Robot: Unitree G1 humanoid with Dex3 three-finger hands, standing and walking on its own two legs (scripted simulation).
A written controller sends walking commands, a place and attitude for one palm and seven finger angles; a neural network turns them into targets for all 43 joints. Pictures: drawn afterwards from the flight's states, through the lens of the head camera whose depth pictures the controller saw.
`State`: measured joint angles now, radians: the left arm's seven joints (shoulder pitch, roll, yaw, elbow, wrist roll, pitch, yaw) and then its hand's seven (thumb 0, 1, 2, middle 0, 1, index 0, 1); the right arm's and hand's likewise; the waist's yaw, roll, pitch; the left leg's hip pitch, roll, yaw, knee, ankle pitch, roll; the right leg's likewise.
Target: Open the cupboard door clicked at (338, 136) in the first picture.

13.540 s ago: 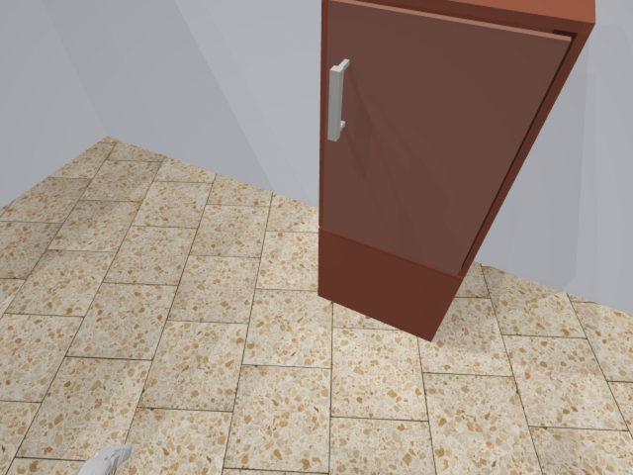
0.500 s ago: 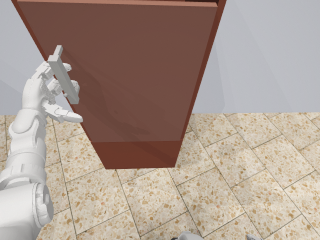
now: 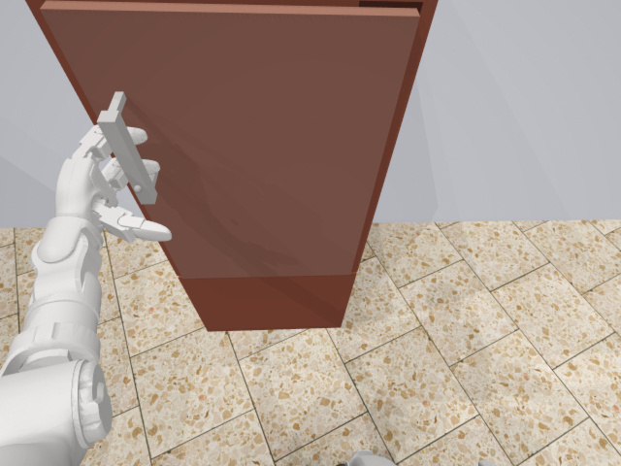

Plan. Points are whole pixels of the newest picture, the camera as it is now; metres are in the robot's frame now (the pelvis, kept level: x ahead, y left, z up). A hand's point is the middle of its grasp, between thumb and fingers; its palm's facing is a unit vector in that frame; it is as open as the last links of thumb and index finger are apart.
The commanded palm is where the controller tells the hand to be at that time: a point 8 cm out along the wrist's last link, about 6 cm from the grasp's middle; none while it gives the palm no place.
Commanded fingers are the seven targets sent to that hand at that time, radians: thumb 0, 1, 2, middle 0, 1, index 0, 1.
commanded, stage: slide the fingers in behind the handle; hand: left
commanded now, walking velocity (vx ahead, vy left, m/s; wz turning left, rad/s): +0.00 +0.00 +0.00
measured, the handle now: (134, 152) +0.50 +0.23 +0.10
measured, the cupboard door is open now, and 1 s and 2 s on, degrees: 0 1 35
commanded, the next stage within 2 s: close the thumb around the handle in 0.20 s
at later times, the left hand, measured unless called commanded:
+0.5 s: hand (140, 187) +0.44 +0.21 +0.10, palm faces -0.01 -1.00 +0.01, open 12.9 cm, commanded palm +0.41 +0.26 +0.10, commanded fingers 0.00 0.12 0.56 -0.34 -1.27 -0.34 -1.27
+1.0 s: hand (143, 188) +0.44 +0.21 +0.10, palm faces +0.01 -1.00 +0.00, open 5.8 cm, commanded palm +0.41 +0.26 +0.10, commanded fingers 0.00 0.90 0.90 -0.40 -1.35 -0.40 -1.35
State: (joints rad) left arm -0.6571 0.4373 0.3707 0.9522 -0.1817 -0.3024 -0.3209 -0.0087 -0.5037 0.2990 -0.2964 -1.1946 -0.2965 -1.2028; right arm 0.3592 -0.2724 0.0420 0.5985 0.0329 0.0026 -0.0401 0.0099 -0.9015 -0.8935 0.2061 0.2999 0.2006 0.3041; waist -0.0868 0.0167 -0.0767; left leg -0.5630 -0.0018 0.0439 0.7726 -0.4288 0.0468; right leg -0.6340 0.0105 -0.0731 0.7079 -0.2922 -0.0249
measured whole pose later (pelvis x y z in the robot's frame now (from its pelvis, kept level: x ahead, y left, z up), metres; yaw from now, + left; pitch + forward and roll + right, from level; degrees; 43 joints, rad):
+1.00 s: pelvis +0.00 +0.00 +0.00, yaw +0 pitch +13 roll -2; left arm -0.66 0.42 0.35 0.95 -0.19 -0.31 -0.31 0.01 0.73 0.83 -0.35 -1.32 -0.35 -1.33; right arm 0.36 -0.28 0.04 0.61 0.03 0.00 -0.04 0.01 -0.90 -0.89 0.21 0.30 0.20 0.30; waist -0.08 0.02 -0.08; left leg -0.57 0.00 0.04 0.77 -0.43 0.04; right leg -0.64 0.01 -0.08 0.71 -0.29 -0.03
